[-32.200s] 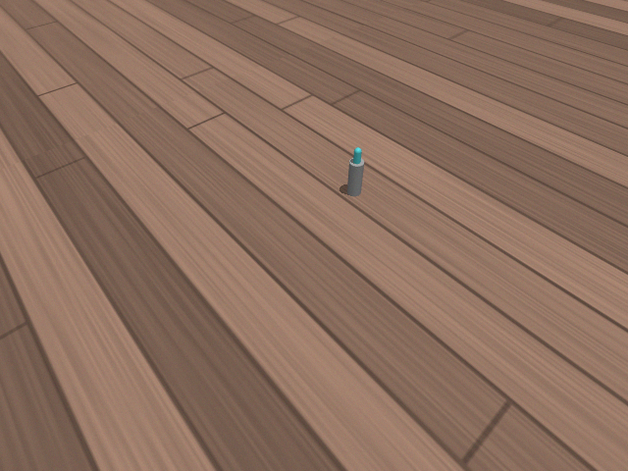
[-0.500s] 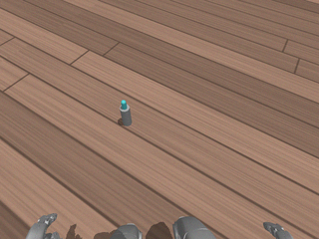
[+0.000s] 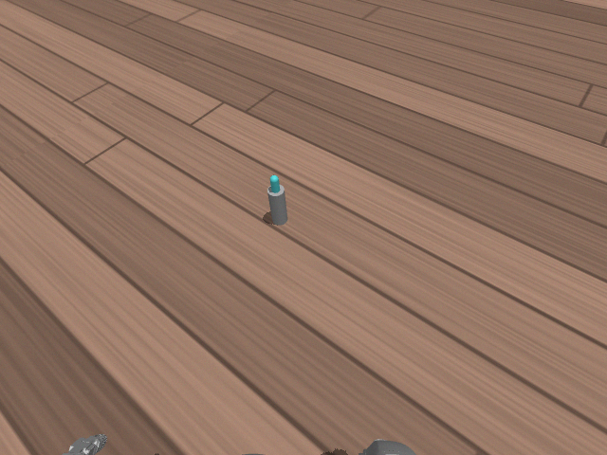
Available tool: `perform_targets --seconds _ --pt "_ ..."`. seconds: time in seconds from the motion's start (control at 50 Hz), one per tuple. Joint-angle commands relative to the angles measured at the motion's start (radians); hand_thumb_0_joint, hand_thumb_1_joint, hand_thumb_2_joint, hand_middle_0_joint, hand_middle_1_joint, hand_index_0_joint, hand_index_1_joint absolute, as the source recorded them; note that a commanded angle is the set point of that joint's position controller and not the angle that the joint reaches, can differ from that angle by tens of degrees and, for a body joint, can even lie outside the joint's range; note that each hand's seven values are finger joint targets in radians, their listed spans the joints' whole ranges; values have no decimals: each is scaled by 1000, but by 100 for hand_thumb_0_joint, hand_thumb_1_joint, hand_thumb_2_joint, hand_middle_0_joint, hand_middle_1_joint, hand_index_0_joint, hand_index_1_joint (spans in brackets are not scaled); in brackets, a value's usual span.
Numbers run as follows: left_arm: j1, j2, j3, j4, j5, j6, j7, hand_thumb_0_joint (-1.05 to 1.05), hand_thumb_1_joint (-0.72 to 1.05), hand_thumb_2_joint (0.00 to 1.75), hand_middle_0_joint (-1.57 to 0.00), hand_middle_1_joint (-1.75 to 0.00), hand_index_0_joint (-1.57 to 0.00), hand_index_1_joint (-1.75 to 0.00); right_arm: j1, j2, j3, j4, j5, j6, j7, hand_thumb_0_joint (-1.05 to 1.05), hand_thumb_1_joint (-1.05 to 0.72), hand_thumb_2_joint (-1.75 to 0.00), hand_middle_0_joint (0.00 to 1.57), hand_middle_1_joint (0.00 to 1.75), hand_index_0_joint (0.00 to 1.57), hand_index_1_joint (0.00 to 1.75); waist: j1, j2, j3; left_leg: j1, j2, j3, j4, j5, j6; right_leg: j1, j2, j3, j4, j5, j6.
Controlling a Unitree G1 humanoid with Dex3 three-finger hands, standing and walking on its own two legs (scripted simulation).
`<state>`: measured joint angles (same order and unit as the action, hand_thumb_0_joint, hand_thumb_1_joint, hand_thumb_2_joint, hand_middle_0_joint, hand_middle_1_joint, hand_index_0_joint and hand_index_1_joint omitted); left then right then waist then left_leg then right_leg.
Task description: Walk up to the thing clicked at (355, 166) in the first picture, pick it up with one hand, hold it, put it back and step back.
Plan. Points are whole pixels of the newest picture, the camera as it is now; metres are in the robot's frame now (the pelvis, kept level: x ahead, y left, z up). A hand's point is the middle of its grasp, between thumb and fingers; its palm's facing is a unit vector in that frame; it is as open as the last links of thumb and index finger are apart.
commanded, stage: step back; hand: left
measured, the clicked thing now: (277, 199) +1.07 +0.17 -0.63
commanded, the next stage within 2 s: stand in 0.86 s
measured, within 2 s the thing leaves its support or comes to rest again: neither
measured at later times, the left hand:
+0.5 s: hand out of the picture +0.04 +0.28 -0.14, palm faces +0.00 -0.93 -0.38, open 7.4 cm
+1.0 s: hand (126, 447) +0.14 +0.28 -0.13, palm faces -0.06 -0.93 -0.36, open 7.4 cm
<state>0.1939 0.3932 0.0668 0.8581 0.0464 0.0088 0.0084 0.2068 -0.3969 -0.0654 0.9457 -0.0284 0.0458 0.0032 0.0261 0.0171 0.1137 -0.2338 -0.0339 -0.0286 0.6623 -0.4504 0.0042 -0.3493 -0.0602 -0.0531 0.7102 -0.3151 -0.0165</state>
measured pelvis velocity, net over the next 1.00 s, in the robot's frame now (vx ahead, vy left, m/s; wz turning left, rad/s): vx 0.02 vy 0.03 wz -0.05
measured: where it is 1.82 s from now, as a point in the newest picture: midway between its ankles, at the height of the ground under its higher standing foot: outside the picture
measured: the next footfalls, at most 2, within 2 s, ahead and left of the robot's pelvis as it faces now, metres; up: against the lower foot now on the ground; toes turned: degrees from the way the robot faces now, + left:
none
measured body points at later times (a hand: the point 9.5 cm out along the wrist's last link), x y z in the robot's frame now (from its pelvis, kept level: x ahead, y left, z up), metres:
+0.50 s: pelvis -0.01 +0.02 +0.01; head +0.00 +0.01 +0.46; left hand +0.03 +0.33 -0.11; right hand +0.07 -0.30 -0.12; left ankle +0.02 +0.14 -0.72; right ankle +0.00 -0.11 -0.72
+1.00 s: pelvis +0.02 +0.03 +0.02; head +0.04 +0.03 +0.47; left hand +0.15 +0.33 -0.10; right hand +0.12 -0.27 -0.10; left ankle +0.02 +0.14 -0.72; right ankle +0.00 -0.11 -0.72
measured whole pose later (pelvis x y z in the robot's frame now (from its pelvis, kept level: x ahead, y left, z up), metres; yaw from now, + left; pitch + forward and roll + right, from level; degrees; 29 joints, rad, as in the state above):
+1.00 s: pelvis +0.02 +0.03 +0.02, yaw -3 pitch -2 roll +0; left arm 0.06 0.36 0.01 1.09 0.01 -0.02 0.00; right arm 0.04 -0.34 -0.03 1.09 0.00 -0.02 0.00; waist 0.00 0.00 0.07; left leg -0.14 0.00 0.02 0.42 -0.24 0.01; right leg -0.12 -0.03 0.03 0.42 -0.26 0.03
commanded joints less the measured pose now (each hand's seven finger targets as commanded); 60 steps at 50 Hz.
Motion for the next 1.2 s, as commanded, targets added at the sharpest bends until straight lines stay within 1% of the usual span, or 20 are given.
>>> perform_targets --seconds 0.0,0.02,0.06,0.08,0.14,0.2,0.22,0.26,0.28,0.38,0.44,0.48,0.5,0.52,0.56,0.6,0.64,0.76,0.94,1.18 --pt "-52 158 23 -56 -28 -16 6 0 90 90 -20 -30 -20 -30 30 -259 -63 -46 -19 -48 2 0 -90 -90 20 30 20 30 -56 173 -93 103 268 -444 -421 -364 148 -240 23 91 -12 -320 -2" --pt "-104 231 54 -37 -23 -16 11 0 90 90 -20 -30 -20 -30 -22 -312 -71 -65 -15 -50 4 0 -90 -90 20 30 20 30 -77 149 -14 -126 386 -548 -493 -500 249 -151 33 90 170 -296 8" --pt "-46 201 46 0 -33 -23 -5 0 90 90 -20 -30 -20 -30 -125 -215 -36 -77 -21 -73 -3 0 -90 -90 20 30 20 30 -6 20 19 -98 274 -358 -429 -223 190 -115 32 152 204 -140 -1" --pt "-34 186 43 13 -33 -28 -10 0 90 90 -20 -30 -20 -30 -113 -210 -36 -72 -20 -79 -6 0 -90 -90 20 30 20 30 -7 53 -6 -68 253 -298 -410 -162 167 -93 36 130 167 -119 -3" --pt "-6 186 42 42 -29 -37 -21 0 90 90 -20 -30 -20 -30 -108 -221 -45 -63 -25 -72 4 0 -90 -90 20 30 20 30 -31 163 -27 -87 228 -236 -407 -200 152 10 50 59 7 -158 13" --pt "52 168 45 87 -20 -55 -10 0 90 90 -20 -30 -20 -30 -114 -205 -41 -65 -15 -51 10 0 -90 -90 20 30 20 30 4 129 -29 -161 203 -159 -301 -182 123 213 86 19 -266 -27 -4" --pt "57 178 50 95 -13 -63 -3 0 90 90 -20 -30 -20 -30 -89 -166 -30 -62 -8 -47 9 0 -90 -90 20 30 20 30 12 64 -45 -200 164 -116 -217 -128 89 305 85 59 -326 -2 -19" --pt "88 289 68 101 -3 -73 5 0 90 90 -20 -30 -20 -30 -121 -128 -22 -74 0 -45 5 0 -90 -90 20 30 20 30 42 -154 -43 -272 15 -30 99 -107 10 196 -223 565 -488 -399 -153" --pt "24 308 71 78 -3 -79 5 0 90 90 -20 -30 -20 -30 -100 -160 -35 -59 -6 -44 1 0 -90 -90 20 30 20 30 19 -122 19 -253 45 -82 187 -99 3 92 -297 631 -507 -446 -209" --pt "-15 251 57 69 -10 -84 7 0 90 90 -20 -30 -20 -30 -40 -150 -29 -20 0 -65 10 0 -90 -90 20 30 20 30 -5 -145 -63 -145 71 -29 58 -8 0 116 -196 369 -400 -51 -155" --pt "-69 236 40 58 -20 -70 1 0 90 90 -20 -30 -20 -30 -13 -125 -35 6 -4 -70 10 0 -90 -90 20 30 20 30 -39 -152 -88 27 35 48 -165 113 2 42 -141 242 -317 53 -116" --pt "-56 170 11 55 -26 -62 -2 0 90 90 -20 -30 -20 -30 -14 -158 -46 18 -15 -78 -1 0 -90 -90 20 30 20 30 -46 -53 -122 163 110 -75 -263 206 28 -46 -73 168 -201 140 -55" --pt "-54 134 0 63 -42 -53 -5 0 90 90 -20 -30 -20 -30 -58 -201 -46 5 -15 -82 -4 0 -90 -90 20 30 20 30 -29 66 -109 90 232 -269 -351 34 79 -71 14 115 -136 -24 -13" --pt "-52 164 9 82 -46 -48 -2 0 90 90 -20 -30 -20 -30 -92 -230 -45 0 -7 -82 -1 0 -90 -90 20 30 20 30 -13 89 -90 -21 302 -314 -391 -97 140 23 52 54 -79 -138 -6" --pt "-27 161 7 107 -37 -53 -2 0 90 90 -20 -30 -20 -30 -142 -211 -35 -4 -8 -78 3 0 -90 -90 20 30 20 30 7 75 -66 -59 280 -245 -361 17 139 96 40 66 -131 -100 -12" --pt "-10 171 10 137 -37 -69 3 0 90 90 -20 -30 -20 -30 -167 -177 -22 8 2 -78 1 0 -90 -90 20 30 20 30 20 82 -95 -64 206 -139 -280 265 72 205 10 114 -253 122 -16" --pt "-31 204 13 145 -37 -73 5 0 90 90 -20 -30 -20 -30 -154 -158 -16 17 9 -77 -2 0 -90 -90 20 30 20 30 -1 40 -121 -48 150 -73 -234 296 38 234 -32 167 -261 238 -31" --pt "-82 192 0 155 -44 -67 14 0 90 90 -20 -30 -20 -30 -157 -163 -23 55 13 -78 -8 0 -90 -90 20 30 20 30 -13 4 -180 92 155 -38 -206 546 45 231 -42 142 -245 404 -26" --pt "-144 169 -22 190 -45 -45 11 0 90 90 -20 -30 -20 -30 -191 -156 2 97 28 -85 -11 0 -90 -90 20 30 20 30 -24 -18 -189 185 170 -56 -290 660 26 265 -57 135 -329 453 3" --pt "-179 163 -23 221 -40 -46 2 0 90 90 -20 -30 -20 -30 -218 -157 13 122 26 -85 -8 0 -90 -90 20 30 20 30 -28 -5 -164 156 163 -47 -367 491 9 290 -68 140 -419 334 9"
